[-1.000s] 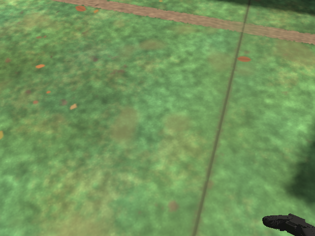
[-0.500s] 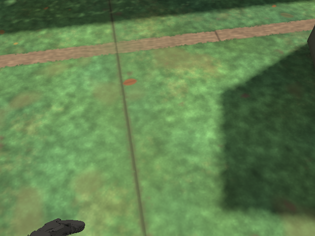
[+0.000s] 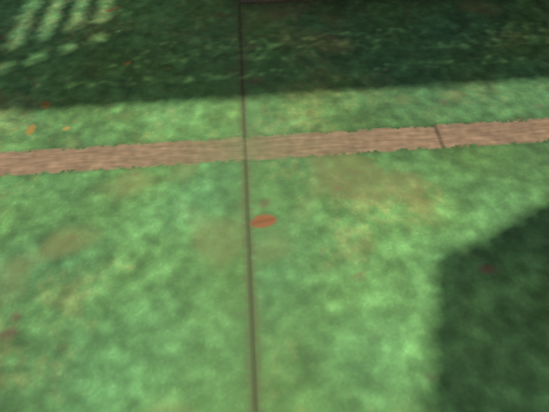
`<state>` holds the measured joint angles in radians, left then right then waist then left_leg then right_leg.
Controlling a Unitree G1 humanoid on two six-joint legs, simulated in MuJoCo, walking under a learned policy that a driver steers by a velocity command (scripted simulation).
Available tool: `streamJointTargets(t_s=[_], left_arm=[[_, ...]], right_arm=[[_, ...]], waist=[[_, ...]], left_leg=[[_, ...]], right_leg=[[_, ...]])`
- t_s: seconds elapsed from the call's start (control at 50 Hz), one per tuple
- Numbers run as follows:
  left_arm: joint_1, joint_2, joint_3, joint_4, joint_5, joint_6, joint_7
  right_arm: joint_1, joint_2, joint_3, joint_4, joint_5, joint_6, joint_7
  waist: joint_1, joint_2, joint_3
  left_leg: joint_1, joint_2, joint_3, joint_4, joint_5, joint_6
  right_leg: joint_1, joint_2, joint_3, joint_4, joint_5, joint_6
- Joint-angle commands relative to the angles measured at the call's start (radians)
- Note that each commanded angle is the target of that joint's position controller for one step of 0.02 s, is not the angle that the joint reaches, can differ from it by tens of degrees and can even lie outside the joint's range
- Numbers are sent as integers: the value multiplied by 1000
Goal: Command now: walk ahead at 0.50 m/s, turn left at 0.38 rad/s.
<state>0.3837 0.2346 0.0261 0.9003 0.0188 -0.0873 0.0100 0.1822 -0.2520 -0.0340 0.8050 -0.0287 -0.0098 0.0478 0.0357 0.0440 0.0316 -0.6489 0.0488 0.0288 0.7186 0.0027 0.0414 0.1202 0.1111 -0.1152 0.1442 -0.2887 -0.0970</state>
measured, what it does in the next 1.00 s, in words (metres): walks ahead, turning left: left foot, then right foot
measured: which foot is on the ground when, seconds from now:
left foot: up 0.00-0.10, down 0.12-0.60, up 0.62-0.92, down 0.94-1.00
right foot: down 0.00-0.10, up 0.12-0.56, down 0.58-1.00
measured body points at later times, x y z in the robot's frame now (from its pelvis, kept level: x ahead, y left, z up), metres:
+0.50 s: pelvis +0.27 +0.03 +0.00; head +0.31 +0.05 +0.45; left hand +0.40 +0.31 -0.10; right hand +0.35 -0.24 -0.12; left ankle +0.18 +0.08 -0.74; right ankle +0.47 -0.08 -0.69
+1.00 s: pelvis +0.39 +0.03 +0.00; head +0.39 +0.04 +0.45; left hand +0.37 +0.29 -0.14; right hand +0.52 -0.18 -0.14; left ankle +0.35 +0.14 -0.74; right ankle +0.48 -0.03 -0.74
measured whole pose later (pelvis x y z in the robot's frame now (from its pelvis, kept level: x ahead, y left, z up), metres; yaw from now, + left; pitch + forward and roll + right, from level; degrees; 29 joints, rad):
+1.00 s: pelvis +0.39 +0.03 +0.00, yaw +19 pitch -1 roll +0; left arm 0.25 0.22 0.01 0.90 0.01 0.01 0.01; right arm 0.26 -0.21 0.00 0.94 -0.03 0.03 -0.02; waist 0.01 0.00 0.01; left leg -0.21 -0.02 -0.04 0.50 -0.27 0.01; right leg -0.31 0.03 -0.04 0.44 -0.13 -0.04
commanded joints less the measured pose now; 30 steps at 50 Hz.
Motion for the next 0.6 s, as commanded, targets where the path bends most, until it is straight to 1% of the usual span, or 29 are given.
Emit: streamJointTargets(t_s=[0.02, 0.04, 0.06, 0.08, 0.1, 0.12, 0.14, 0.16, 0.18, 0.2, 0.22, 0.24, 0.26, 0.28, 0.32, 0.38, 0.4, 0.44, 0.46, 0.5, 0.52, 0.54, 0.56, 0.58, 0.6], left_arm=[[48, 131, 20, -6, 5, -7, 18], [42, 148, 23, -2, 7, -5, 24], [34, 165, 26, 1, 9, -1, 30], [19, 183, 30, 0, 15, 7, 34], [5, 197, 34, -7, 16, 13, 34], [-37, 198, 31, -35, 8, 11, 31], [35, 81, 8, -91, -6, 0, 5], [-60, 143, 19, -110, 9, -10, 0], [-122, 138, 13, -143, 3, -25, -7], [-130, 141, 11, -147, 0, -33, -10], [-127, 136, 13, -143, 6, -24, -9], [-111, 129, 10, -147, 22, -2, -10], [-93, 117, 7, -145, 31, 19, -13], [-89, 105, 4, -149, 35, 35, -16], [-133, 95, 0, -173, 33, 47, -20], [-270, 91, -5, -220, 28, 48, -24], [-296, 87, -7, -226, 24, 46, -24], [-330, 80, -12, -234, 15, 39, -24], [-342, 79, -14, -236, 11, 35, -22], [-350, 85, -14, -236, 8, 26, -17], [-328, 98, -11, -228, 9, 21, -14], [-273, 120, -3, -210, 13, 15, -10], [-197, 137, 4, -183, 16, 7, -5], [-104, 150, 9, -156, 22, -10, 2], [5, 208, 16, -148, 33, -24, 12]], right_arm=[[-132, -43, -1, -108, -2, -22, 5], [-104, -51, -4, -104, -2, -21, 3], [-55, -63, -9, -92, -3, -20, -2], [37, -83, -18, -67, -5, -22, -6], [166, -113, -34, -29, -11, -30, -12], [317, -169, -58, 8, -26, -34, -23], [325, -299, -96, 2, -24, -25, -37], [301, -266, -93, 2, 26, -17, -32], [231, -240, -87, -5, 30, -13, -38], [185, -180, -73, -7, 26, -12, -38], [149, -147, -63, -8, 24, -15, -41], [128, -125, -55, -8, 27, -21, -44], [124, -128, -53, -10, 28, -30, -43], [132, -142, -56, -7, 29, -40, -41], [152, -172, -64, -2, 28, -48, -40], [198, -175, -68, 3, 31, -44, -40], [211, -173, -68, 8, 31, -42, -41], [248, -169, -66, 20, 30, -37, -46], [260, -165, -64, 24, 27, -34, -49], [271, -157, -59, 28, 20, -29, -55], [262, -157, -58, 27, 15, -28, -59], [240, -162, -58, 21, 13, -29, -64], [212, -171, -60, 16, 17, -33, -68], [188, -169, -57, 12, 28, -40, -66], [202, -118, -40, -25, 39, -51, -64]], waist=[[16, -98, 64], [-1, -117, 37], [-26, -138, 3], [-69, -148, -46], [-126, -143, -114], [-212, -84, -193], [-134, 182, -286], [-163, 56, -322], [-132, 5, -160], [-95, -66, -79], [-54, -97, -17], [-24, -85, -5], [-9, -65, -14], [-3, -51, -19], [-8, -27, -14], [-56, 4, 9], [-68, 12, 12], [-94, 19, -10], [-106, 22, -25], [-118, 38, -43], [-107, 46, -49], [-80, 53, -59], [-40, 49, -74], [16, 12, -106], [40, -97, -229]], left_leg=[[15, -47, 82, -98, -53, 41], [67, -78, 107, -106, -104, 62], [124, -110, 126, -107, -161, 85], [217, -138, 128, -121, -208, 111], [374, -154, 101, -176, -214, 142], [616, -62, -42, -243, -221, 203], [957, 253, -555, -247, -134, 383], [985, 283, -779, -374, -133, 429], [848, 264, -620, -411, -123, 388], [715, 230, -532, -441, -59, 343], [599, 180, -451, -458, 28, 303], [517, 136, -389, -477, 81, 283], [479, 109, -350, -487, 111, 273], [455, 88, -324, -491, 152, 271], [424, 56, -293, -507, 163, 260], [441, 21, -288, -508, 125, 216], [464, 14, -272, -487, 213, 198], [514, 7, -236, -424, 434, 158], [536, 5, -226, -397, 495, 140], [581, 14, -237, -346, 534, 116], [598, 24, -255, -314, 537, 104], [607, 33, -276, -268, 554, 90], [613, 26, -284, -196, 577, 74], [582, -13, -260, -66, 511, 54], [454, -66, -222, 158, 143, 26]], right_leg=[[10, -310, 6, 73, 871, -10], [33, -316, -7, 139, 1040, 0], [53, -322, -19, 227, 1192, 7], [46, -329, -28, 366, 1266, 9], [-13, -327, -39, 555, 1192, 8], [-205, -292, -61, 834, 911, 16], [-658, -85, -48, 1249, -26, 70], [-825, -43, 162, 1373, -199, 65], [-886, -119, 200, 1314, -95, 60], [-847, -154, 183, 1223, -43, 63], [-797, -178, 176, 1149, -36, 75], [-735, -190, 173, 1097, -37, 94], [-697, -196, 165, 1053, -39, 109], [-686, -196, 150, 1014, -34, 121], [-696, -199, 125, 915, 23, 143], [-733, -195, 111, 728, 159, 162], [-731, -185, 105, 669, 200, 162], [-694, -154, 86, 580, 257, 149], [-669, -137, 79, 545, 276, 141], [-623, -108, 83, 483, 277, 118], [-586, -99, 95, 448, 261, 102], [-527, -90, 111, 409, 242, 82], [-447, -81, 115, 344, 265, 60], [-312, -114, 128, 251, 420, 37], [-80, -331, 309, 319, 828, -12]])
